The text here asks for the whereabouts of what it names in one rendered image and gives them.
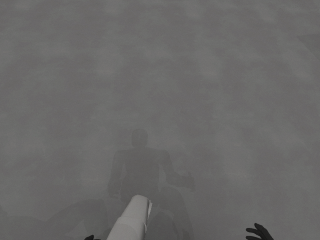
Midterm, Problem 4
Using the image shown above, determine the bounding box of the robot left thigh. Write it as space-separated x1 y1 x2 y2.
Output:
106 195 153 240

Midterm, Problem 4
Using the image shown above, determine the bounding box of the robot right hand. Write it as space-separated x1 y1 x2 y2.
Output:
246 223 274 240

